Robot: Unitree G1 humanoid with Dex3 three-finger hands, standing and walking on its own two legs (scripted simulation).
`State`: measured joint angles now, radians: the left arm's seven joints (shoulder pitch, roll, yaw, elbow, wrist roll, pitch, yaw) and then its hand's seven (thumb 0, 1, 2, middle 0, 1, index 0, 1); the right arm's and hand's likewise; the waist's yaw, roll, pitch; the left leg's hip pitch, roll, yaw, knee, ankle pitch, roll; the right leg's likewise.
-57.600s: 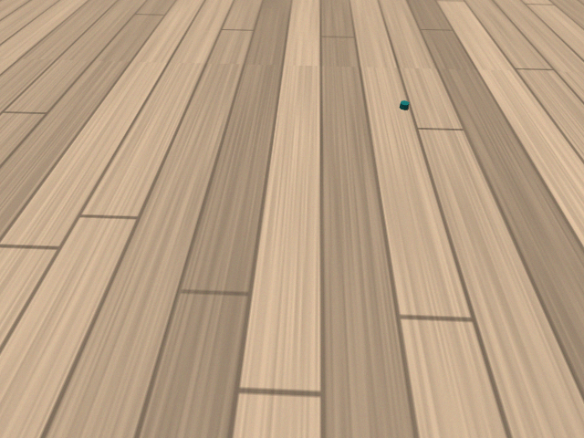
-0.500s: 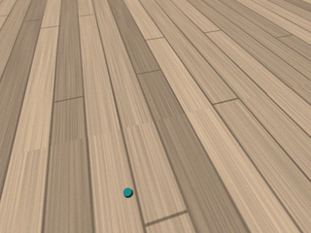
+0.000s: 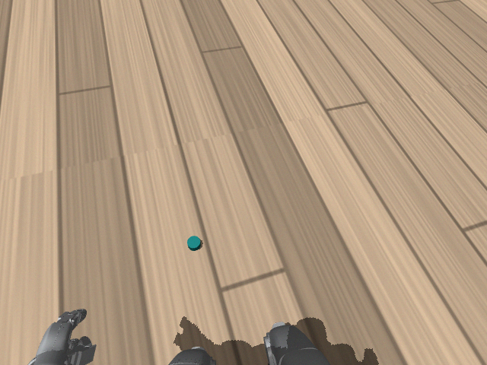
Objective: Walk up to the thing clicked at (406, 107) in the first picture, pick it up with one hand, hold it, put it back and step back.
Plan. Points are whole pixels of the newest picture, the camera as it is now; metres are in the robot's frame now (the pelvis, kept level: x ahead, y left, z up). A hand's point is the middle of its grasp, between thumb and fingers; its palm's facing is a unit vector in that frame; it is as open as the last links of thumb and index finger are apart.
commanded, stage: step back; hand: left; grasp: from above
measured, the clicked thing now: (194, 243) +0.57 +0.16 -0.74
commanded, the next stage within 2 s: none
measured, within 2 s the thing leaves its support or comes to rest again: neither
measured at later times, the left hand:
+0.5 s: hand out of the picture +0.01 +0.25 -0.13, palm faces -0.09 -0.91 -0.41, open 7.4 cm
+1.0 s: hand out of the picture -0.14 +0.26 -0.15, palm faces -0.12 -0.91 -0.40, open 7.4 cm
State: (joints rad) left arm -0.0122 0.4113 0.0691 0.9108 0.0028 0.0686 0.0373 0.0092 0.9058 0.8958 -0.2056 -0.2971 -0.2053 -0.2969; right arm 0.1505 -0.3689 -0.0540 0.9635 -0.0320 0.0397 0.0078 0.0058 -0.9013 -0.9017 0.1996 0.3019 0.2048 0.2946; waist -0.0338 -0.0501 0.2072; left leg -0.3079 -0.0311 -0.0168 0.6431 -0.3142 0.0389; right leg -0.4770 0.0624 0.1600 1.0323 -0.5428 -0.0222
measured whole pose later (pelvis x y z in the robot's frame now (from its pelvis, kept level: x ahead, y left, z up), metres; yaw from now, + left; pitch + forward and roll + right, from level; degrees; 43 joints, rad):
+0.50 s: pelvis -0.11 +0.00 +0.00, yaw -5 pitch -1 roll +1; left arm 0.16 0.34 0.07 0.84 0.03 0.05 0.01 0.01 0.90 0.90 -0.21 -0.30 -0.21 -0.30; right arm 0.14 -0.40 -0.05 0.88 0.01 0.05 -0.02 0.01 -0.90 -0.90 0.20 0.30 0.21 0.29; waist 0.01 0.03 0.16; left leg -0.44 -0.12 -0.12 1.11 -0.49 -0.01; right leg -0.30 -0.01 0.04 0.61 -0.29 -0.02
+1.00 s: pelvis -0.26 +0.00 -0.01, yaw -7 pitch -2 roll +0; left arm 0.19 0.40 0.08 0.83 0.02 0.05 0.00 0.01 0.90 0.90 -0.21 -0.30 -0.21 -0.30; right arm 0.10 -0.38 -0.04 0.78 -0.02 0.03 -0.01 0.01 -0.90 -0.90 0.20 0.30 0.21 0.30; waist 0.01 -0.01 0.18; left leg -0.41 0.06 0.01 0.66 -0.22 -0.01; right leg -0.25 0.01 0.05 0.70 -0.40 0.00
